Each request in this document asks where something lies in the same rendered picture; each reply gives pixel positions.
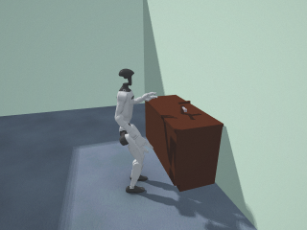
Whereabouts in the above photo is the right robot thigh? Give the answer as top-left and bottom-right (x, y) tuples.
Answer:
(119, 131), (143, 168)

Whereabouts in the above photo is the counter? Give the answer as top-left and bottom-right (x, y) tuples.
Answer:
(145, 95), (224, 192)

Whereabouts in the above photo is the humanoid robot torso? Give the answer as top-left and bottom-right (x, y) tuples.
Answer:
(117, 89), (134, 136)

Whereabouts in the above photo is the robot left hand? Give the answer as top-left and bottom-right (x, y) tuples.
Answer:
(141, 92), (158, 102)

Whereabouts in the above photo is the robot right upper arm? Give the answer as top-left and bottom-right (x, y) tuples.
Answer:
(114, 92), (128, 121)

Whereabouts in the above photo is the right robot forearm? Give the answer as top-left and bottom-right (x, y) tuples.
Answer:
(115, 115), (139, 140)

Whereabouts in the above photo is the robot right hand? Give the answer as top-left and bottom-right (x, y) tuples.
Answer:
(135, 136), (154, 153)

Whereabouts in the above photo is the left robot forearm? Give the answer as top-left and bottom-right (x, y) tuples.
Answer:
(133, 97), (143, 104)

